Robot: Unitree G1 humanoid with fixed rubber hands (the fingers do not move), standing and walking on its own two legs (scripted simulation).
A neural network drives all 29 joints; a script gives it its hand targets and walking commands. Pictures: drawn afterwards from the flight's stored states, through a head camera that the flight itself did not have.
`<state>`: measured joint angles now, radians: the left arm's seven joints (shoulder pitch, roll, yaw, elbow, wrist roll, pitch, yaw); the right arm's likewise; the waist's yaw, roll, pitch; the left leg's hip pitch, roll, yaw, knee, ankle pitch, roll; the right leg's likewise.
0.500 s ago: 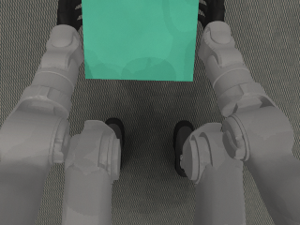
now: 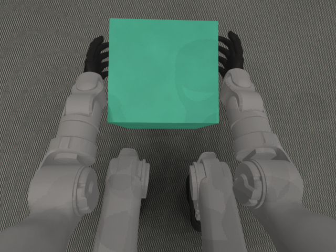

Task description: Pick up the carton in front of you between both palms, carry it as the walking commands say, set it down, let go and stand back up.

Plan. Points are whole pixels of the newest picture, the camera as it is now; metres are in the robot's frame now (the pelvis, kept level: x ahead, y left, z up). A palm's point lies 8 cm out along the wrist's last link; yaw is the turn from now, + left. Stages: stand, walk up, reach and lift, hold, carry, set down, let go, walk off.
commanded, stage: reach and lift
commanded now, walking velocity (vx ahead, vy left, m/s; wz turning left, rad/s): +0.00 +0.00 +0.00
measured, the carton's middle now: (162, 87) +0.49 +0.03 -0.15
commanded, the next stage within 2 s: none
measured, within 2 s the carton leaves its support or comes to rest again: neither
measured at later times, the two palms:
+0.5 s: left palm (65, 57) +0.46 +0.17 +0.06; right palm (276, 50) +0.48 -0.12 +0.08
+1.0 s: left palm out of the picture +0.42 +0.17 +0.23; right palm out of the picture +0.44 -0.13 +0.24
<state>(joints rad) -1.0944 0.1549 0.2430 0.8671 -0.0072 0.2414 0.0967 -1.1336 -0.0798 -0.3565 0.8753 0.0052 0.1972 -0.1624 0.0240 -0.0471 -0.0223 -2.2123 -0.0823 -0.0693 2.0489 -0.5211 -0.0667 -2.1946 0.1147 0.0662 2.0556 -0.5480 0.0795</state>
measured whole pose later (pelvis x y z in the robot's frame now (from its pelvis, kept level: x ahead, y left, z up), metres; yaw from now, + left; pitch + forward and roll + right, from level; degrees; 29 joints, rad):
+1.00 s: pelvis +0.09 +0.00 +0.28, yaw +1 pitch +25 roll +0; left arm -0.42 -0.07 0.27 0.62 0.14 0.26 0.05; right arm -0.46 0.12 -0.33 0.63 -0.12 0.22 -0.08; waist 0.00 -0.02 -0.23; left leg -1.08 -0.09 -0.13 1.09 -0.44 -0.03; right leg -1.06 0.09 0.13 1.10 -0.46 0.03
